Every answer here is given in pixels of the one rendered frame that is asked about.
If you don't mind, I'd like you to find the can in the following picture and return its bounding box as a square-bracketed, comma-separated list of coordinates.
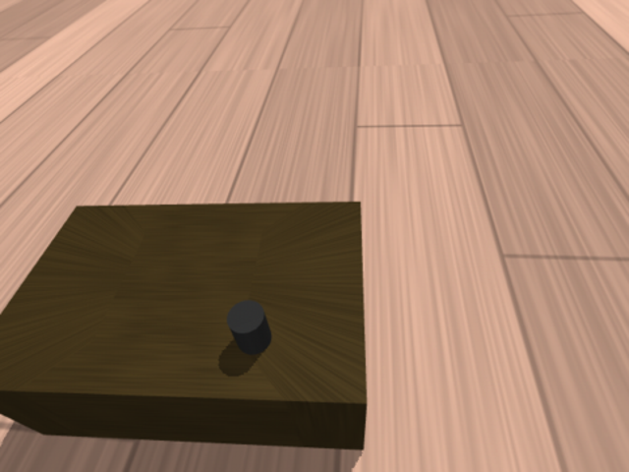
[227, 300, 271, 355]

